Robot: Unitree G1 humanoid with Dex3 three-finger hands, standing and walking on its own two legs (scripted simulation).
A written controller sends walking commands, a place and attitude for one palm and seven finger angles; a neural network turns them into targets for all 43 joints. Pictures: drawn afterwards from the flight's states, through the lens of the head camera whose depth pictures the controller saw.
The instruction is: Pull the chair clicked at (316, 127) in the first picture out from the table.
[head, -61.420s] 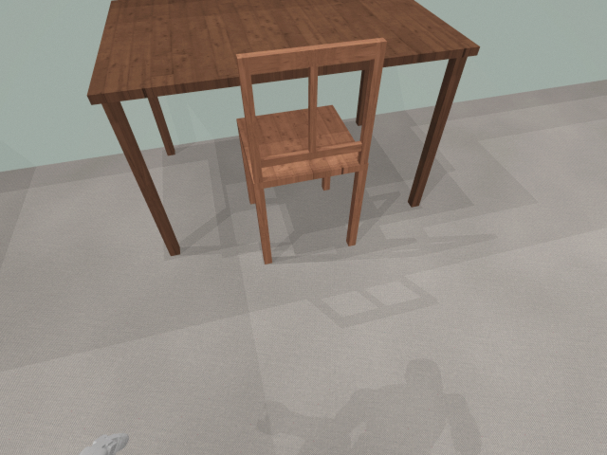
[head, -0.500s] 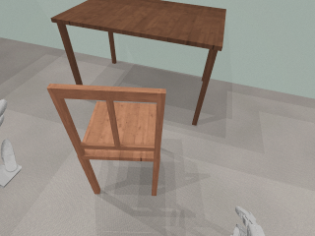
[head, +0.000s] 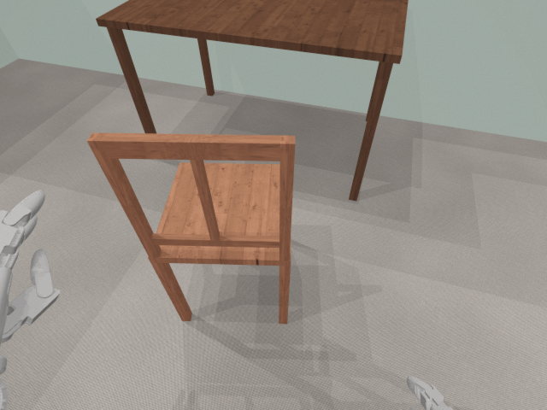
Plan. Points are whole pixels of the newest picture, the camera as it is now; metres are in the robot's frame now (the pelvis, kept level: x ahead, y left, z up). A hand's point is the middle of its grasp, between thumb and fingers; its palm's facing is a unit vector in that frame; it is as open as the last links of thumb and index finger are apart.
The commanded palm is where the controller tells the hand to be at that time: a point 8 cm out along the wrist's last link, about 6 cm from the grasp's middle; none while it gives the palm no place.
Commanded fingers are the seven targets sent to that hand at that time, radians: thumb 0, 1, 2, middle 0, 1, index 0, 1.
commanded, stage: let the arm hang, fingers relaxed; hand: left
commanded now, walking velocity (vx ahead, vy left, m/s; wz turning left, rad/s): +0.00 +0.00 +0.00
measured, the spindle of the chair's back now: (206, 202) +0.56 +0.19 -0.09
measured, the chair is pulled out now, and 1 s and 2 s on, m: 0.62 0.62 0.62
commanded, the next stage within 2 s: look to check the result in 1.04 s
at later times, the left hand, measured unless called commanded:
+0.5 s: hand out of the picture +0.02 +0.19 -0.15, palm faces +0.01 -0.97 -0.25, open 7.1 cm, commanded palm none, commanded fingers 0.00 0.90 0.90 -0.20 -0.30 -0.20 -0.30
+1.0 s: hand out of the picture -0.02 +0.12 -0.16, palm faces +0.02 -0.99 -0.14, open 7.3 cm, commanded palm none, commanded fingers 0.00 0.90 0.90 -0.20 -0.30 -0.20 -0.30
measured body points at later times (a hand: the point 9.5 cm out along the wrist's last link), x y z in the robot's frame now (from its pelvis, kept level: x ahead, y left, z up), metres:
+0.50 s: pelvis -0.01 -0.01 +0.01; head +0.00 -0.02 +0.46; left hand +0.02 +0.24 -0.13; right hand +0.00 -0.24 -0.14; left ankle +0.03 +0.11 -0.73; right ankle -0.04 -0.12 -0.73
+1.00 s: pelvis -0.01 -0.02 +0.01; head +0.00 -0.03 +0.46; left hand -0.02 +0.17 -0.15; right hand -0.04 -0.23 -0.15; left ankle +0.03 +0.11 -0.73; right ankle -0.04 -0.12 -0.73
